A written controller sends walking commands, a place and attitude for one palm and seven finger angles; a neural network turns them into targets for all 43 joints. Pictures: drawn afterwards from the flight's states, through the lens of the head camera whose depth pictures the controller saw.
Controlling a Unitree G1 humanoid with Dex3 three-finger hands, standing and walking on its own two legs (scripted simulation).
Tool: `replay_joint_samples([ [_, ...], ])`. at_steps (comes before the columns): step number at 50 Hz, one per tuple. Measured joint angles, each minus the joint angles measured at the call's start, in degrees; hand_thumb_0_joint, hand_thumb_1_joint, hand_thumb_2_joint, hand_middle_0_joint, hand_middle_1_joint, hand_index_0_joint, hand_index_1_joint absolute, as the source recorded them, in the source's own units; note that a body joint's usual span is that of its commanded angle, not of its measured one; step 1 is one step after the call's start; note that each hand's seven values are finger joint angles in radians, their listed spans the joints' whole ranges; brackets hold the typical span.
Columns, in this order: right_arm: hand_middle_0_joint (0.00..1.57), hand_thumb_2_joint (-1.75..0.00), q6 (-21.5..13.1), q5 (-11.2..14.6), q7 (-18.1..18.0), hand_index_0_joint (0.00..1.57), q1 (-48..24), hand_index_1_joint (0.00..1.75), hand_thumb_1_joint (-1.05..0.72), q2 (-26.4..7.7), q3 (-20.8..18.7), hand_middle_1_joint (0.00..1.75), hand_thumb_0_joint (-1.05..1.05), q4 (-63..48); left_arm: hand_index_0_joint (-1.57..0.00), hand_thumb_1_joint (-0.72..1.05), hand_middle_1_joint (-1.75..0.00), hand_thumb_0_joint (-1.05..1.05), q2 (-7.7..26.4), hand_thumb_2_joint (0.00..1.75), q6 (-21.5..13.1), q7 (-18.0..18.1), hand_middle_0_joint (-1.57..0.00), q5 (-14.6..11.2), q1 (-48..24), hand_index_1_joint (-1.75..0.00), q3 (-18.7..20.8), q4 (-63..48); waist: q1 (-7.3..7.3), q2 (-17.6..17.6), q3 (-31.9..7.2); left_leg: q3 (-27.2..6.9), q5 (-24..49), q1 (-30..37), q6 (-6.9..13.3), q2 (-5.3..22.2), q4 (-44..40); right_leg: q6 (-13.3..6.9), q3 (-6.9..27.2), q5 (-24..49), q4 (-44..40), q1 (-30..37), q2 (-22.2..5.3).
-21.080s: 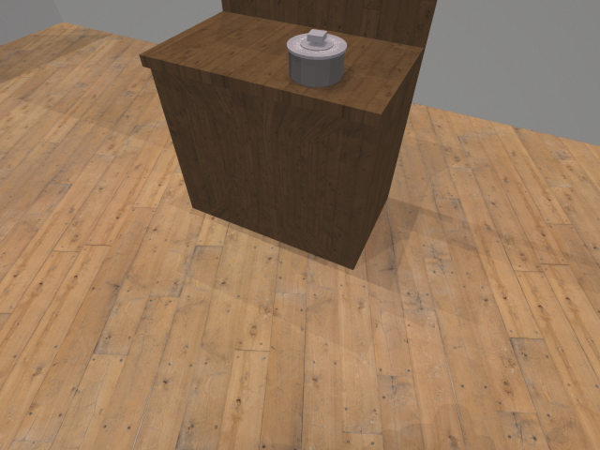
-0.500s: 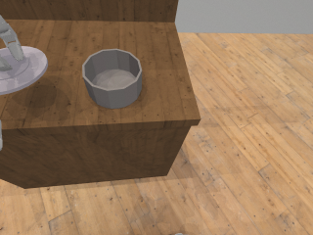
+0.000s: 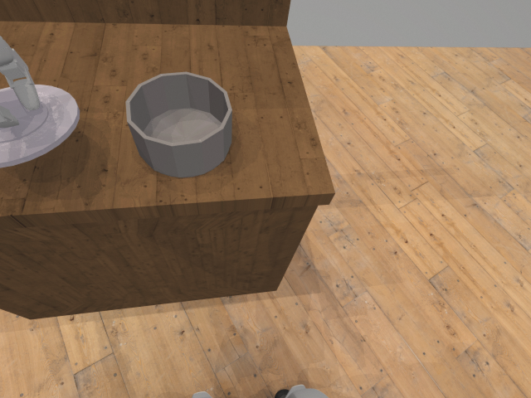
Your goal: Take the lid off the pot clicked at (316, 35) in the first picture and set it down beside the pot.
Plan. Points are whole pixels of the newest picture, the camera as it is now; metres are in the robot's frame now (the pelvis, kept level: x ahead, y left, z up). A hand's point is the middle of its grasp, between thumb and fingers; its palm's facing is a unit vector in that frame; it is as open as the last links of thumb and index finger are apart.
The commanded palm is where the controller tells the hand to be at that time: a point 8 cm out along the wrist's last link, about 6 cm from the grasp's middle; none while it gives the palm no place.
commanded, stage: lower the lid onto the table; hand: left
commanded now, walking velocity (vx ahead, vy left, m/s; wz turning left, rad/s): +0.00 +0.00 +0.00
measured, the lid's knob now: (1, 107) +0.53 +0.31 +0.11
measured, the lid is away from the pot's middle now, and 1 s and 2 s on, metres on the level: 0.23 0.25 0.25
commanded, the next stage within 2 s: open the fingers wide in 0.84 s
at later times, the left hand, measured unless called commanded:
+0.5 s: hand (6, 126) +0.50 +0.30 +0.10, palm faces -0.49 -0.15 -0.86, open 6.4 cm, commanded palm +0.57 +0.30 +0.17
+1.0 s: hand (9, 138) +0.50 +0.31 +0.07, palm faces -0.46 -0.13 -0.88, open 6.3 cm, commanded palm +0.53 +0.30 +0.14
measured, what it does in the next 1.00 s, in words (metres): stands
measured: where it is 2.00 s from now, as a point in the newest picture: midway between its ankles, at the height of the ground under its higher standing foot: outside the picture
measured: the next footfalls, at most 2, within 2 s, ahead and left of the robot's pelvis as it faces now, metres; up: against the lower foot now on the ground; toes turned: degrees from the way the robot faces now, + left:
none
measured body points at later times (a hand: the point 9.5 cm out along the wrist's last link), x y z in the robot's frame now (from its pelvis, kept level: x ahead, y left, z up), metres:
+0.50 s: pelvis -0.01 +0.00 -0.01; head +0.10 +0.03 +0.43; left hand +0.52 +0.31 +0.15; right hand -0.04 -0.28 -0.11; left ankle -0.01 +0.07 -0.71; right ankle -0.01 -0.15 -0.71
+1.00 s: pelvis -0.01 +0.01 -0.01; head +0.12 +0.04 +0.42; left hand +0.52 +0.32 +0.12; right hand -0.06 -0.27 -0.11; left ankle -0.01 +0.07 -0.71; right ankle -0.01 -0.15 -0.71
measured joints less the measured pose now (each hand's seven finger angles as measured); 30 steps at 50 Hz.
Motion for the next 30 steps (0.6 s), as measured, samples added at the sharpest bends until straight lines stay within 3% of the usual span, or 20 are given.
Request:
replay_joint_samples([
  [22, 0.20, -0.90, 0.70, -0.37, 0.10, 0.20, 0.20, 0.30, -0.90, 0.22, -0.05, 0.30, 0.00, -0.09, -0.79, 0.27, -0.95, -0.01, -0.79, 0.80, -1.30, 0.80, -0.49, -0.45, 1.49, -1.10, -1.21, -0.23, -0.04, 0.05, -0.11, -0.63, -0.78, -3.09, 0.27, 0.01, 2.88, 0.21, -0.66, -0.58, 2.09, -2.52, 0.06],
  [30, 0.20, -0.90, 0.23, -0.29, -0.75, 0.20, -0.22, 0.30, -0.90, 0.37, 0.32, 0.30, 0.00, -0.87, -0.79, 0.27, -0.95, -0.01, -0.11, 0.80, -3.16, 1.69, -0.49, 0.23, 3.47, -1.10, 0.64, -1.16, -0.58, -0.04, -0.11, -0.22, -1.17, -4.44, 0.38, 0.21, 3.97, 0.36, -0.25, -0.86, 3.28, -4.08, 0.22],
])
